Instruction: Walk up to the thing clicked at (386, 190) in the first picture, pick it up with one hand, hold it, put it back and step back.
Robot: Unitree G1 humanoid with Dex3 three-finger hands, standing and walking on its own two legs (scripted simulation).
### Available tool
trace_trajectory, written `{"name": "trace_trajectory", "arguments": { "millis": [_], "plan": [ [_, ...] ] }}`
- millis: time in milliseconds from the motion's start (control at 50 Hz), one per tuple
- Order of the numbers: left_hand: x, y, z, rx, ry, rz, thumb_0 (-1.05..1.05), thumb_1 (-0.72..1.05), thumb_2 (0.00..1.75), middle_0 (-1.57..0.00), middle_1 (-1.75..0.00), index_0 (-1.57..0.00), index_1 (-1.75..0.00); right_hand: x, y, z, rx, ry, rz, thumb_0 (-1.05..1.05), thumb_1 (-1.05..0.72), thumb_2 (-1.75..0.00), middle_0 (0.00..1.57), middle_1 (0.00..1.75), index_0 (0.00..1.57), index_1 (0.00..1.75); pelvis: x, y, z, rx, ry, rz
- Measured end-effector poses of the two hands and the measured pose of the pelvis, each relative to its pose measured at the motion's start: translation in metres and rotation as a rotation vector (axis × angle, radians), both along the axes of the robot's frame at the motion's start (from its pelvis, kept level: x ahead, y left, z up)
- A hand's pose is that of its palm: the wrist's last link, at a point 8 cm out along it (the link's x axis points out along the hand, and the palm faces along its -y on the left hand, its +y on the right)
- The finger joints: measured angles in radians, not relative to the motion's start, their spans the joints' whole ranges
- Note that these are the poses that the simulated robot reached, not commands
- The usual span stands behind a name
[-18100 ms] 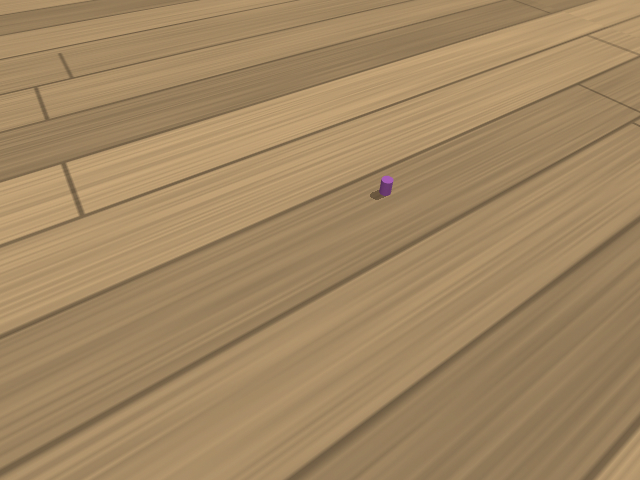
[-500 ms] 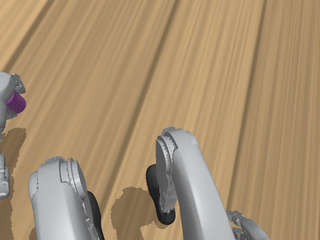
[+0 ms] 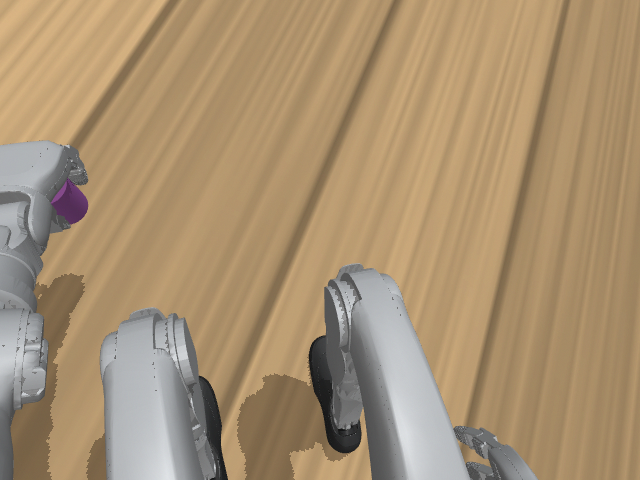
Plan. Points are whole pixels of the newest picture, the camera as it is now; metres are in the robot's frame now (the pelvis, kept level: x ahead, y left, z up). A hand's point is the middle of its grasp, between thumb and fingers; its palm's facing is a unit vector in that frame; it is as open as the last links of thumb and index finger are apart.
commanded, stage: lift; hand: left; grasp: from above
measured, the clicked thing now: (54, 196) +0.50 +0.26 -0.16
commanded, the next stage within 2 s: hold in 1.60 s
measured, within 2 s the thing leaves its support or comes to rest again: neither
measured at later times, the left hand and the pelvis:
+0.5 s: hand out of the picture +0.43 +0.26 -0.02, palm faces -0.44 -0.05 -0.90, open 8.0 cm; pelvis +0.00 +0.00 +0.08, yaw +2 degrees
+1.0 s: hand out of the picture +0.37 +0.26 +0.18, palm faces -0.44 -0.09 -0.89, open 8.0 cm; pelvis +0.02 +0.00 +0.25, yaw +3 degrees
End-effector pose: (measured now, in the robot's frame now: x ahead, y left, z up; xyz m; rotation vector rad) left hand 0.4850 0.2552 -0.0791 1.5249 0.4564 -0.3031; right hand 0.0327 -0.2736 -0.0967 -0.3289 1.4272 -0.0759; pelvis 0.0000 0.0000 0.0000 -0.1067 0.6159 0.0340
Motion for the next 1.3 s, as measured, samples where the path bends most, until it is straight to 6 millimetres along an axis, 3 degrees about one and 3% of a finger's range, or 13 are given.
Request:
{"name": "trace_trajectory", "arguments": {
  "millis": [220, 480, 680, 1000, 1140, 1300],
  "plan": [
    [-0.013, 0.002, 0.034, -0.009, -0.003, -0.02, -0.02, 0.2, 0.48, -0.84, -0.59, -0.82, -0.59, 0.011, -0.003, 0.018, -0.018, -0.027, -0.029, 0.0, -0.92, -0.91, 0.2, 0.3, 0.2, 0.3, 0.0, 0.002, 0.023, 0.003, 0.003, 0.007],
    [-0.045, 0.01, 0.11, -0.009, -0.029, 0.004, -0.02, 0.21, 0.48, -0.83, -0.6, -0.82, -0.59, 0.049, 0.002, 0.063, -0.014, -0.14, -0.039, 0.0, -0.92, -0.91, 0.2, 0.3, 0.2, 0.3, 0.001, 0.002, 0.077, 0.018, -0.024, 0.017],
    [-0.073, 0.006, 0.182, -0.024, -0.039, 0.016, -0.02, 0.21, 0.47, -0.82, -0.6, -0.81, -0.59, 0.076, 0.009, 0.121, -0.016, -0.237, -0.063, 0.0, -0.92, -0.91, 0.2, 0.3, 0.2, 0.3, 0.003, 0.003, 0.136, 0.033, -0.086, 0.026],
    [-0.113, 0.003, 0.314, -0.035, -0.025, 0.06, -0.02, 0.21, 0.47, -0.82, -0.61, -0.81, -0.59, 0.098, 0.02, 0.239, -0.012, -0.344, -0.117, 0.0, -0.92, -0.91, 0.2, 0.3, 0.2, 0.3, 0.023, 0.003, 0.254, 0.066, -0.25, 0.026],
    [-0.116, -0.006, 0.352, -0.04, -0.012, 0.05, -0.01, 0.21, 0.47, -0.82, -0.61, -0.81, -0.59, 0.103, 0.018, 0.281, -0.018, -0.376, -0.125, 0.0, -0.92, -0.91, 0.2, 0.3, 0.2, 0.3, 0.034, 0.002, 0.293, 0.075, -0.313, 0.024],
    [-0.112, -0.012, 0.382, -0.038, -0.016, 0.048, -0.01, 0.21, 0.47, -0.82, -0.61, -0.81, -0.59, 0.108, 0.014, 0.312, -0.019, -0.372, -0.129, 0.0, -0.92, -0.91, 0.2, 0.3, 0.2, 0.3, 0.046, 0.002, 0.326, 0.088, -0.368, 0.018]
  ]
}}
